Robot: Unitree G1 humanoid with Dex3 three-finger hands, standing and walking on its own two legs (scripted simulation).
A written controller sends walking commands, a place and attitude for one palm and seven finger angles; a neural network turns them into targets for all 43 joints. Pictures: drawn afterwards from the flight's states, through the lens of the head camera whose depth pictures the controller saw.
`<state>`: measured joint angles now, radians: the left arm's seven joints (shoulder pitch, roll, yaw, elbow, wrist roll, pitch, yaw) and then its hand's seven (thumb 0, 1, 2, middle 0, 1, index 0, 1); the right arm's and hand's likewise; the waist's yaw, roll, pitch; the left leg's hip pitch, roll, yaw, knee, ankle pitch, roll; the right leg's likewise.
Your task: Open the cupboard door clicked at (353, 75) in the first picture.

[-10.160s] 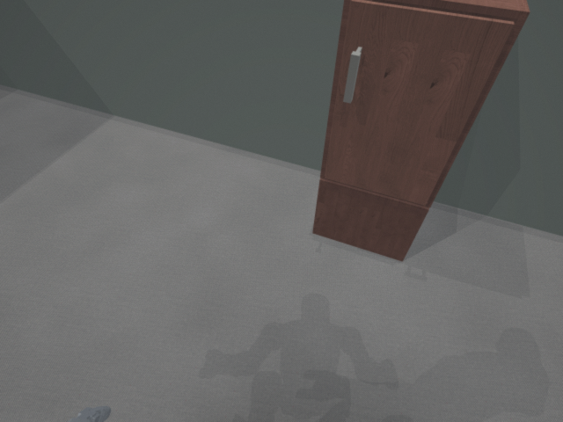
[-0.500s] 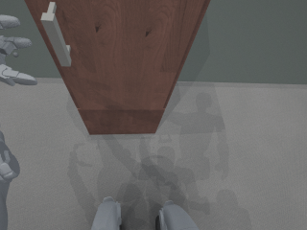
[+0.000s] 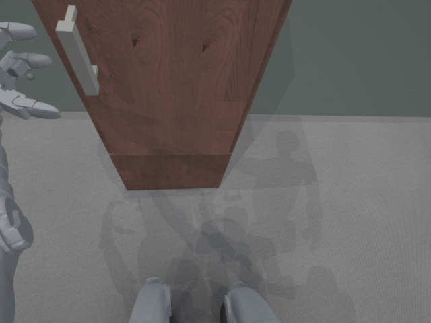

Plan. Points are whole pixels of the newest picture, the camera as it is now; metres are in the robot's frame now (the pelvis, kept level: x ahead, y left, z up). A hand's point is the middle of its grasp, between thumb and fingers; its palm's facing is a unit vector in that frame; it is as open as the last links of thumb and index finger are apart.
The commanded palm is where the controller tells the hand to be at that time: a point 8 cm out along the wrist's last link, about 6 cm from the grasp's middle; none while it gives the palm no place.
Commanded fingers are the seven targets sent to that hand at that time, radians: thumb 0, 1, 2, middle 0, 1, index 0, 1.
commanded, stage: slide the fingers in behind the handle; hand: left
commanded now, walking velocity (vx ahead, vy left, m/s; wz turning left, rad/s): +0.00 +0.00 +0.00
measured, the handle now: (82, 53) +0.56 +0.20 +0.10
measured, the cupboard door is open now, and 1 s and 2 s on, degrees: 0 0 0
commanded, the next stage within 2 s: close the thumb around the handle in 1.58 s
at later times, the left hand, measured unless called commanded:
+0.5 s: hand (60, 78) +0.50 +0.22 +0.10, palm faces +0.01 -1.00 -0.01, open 14.0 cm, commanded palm +0.49 +0.26 +0.09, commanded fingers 0.00 -0.50 0.30 -0.30 -1.20 -0.30 -1.20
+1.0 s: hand (89, 76) +0.51 +0.18 +0.10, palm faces +0.00 -1.00 +0.00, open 13.9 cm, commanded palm +0.48 +0.23 +0.09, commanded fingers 0.00 -0.50 0.30 -0.30 -1.20 -0.30 -1.20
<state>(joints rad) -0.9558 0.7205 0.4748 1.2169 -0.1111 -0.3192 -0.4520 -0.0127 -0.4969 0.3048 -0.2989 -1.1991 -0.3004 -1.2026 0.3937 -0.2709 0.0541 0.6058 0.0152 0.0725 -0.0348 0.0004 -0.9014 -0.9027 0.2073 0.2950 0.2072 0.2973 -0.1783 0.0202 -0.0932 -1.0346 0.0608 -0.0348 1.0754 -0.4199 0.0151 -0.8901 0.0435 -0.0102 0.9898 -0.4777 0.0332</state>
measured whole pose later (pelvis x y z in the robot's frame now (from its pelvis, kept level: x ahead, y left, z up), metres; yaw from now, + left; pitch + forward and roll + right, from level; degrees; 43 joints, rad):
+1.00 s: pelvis +0.00 -0.02 +0.00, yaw +0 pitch +20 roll -3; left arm -0.93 0.53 0.40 1.16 -0.10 -0.35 -0.28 -0.01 -0.50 0.30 -0.30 -1.20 -0.30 -1.20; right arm 0.40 -0.26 0.02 0.63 0.01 0.06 -0.01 0.00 -0.90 -0.90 0.21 0.29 0.21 0.30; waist -0.17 0.03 -0.11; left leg -1.00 0.06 -0.03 1.06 -0.42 -0.01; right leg -0.88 0.04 -0.01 1.01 -0.49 0.01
